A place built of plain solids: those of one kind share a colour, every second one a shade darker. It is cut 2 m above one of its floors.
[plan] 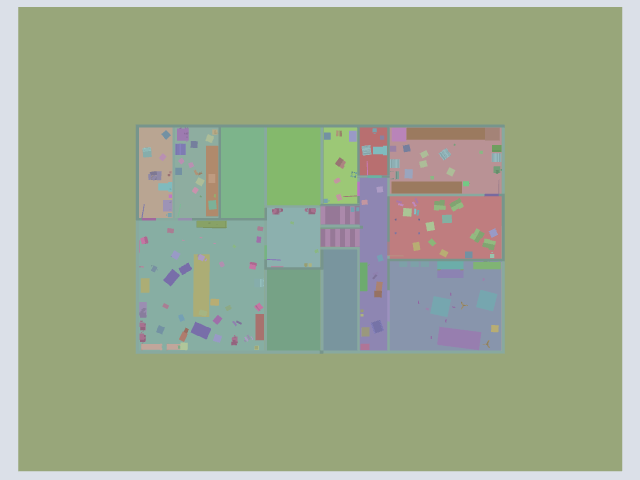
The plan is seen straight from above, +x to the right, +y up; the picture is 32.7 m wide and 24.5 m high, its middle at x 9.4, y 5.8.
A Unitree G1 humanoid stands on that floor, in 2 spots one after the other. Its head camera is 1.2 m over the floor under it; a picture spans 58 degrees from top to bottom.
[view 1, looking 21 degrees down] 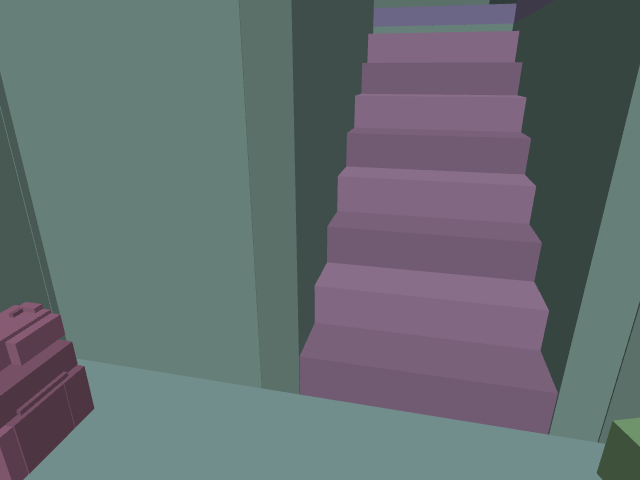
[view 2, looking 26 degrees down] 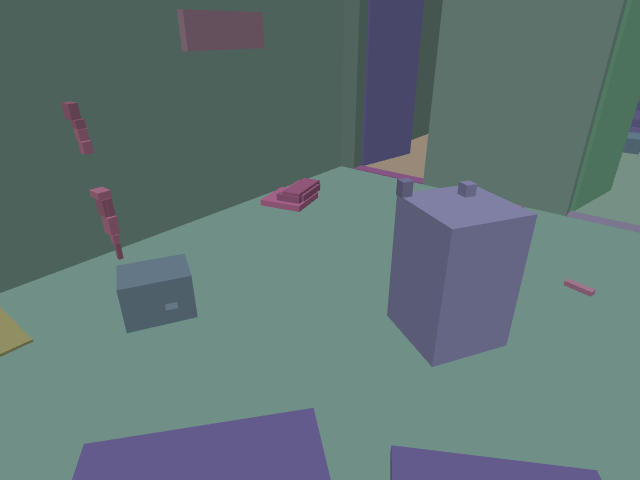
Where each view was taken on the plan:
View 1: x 8.07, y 5.97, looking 13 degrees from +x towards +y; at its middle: wall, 1.88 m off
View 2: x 2.58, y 3.48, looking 129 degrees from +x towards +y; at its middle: floor_ski_room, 2.74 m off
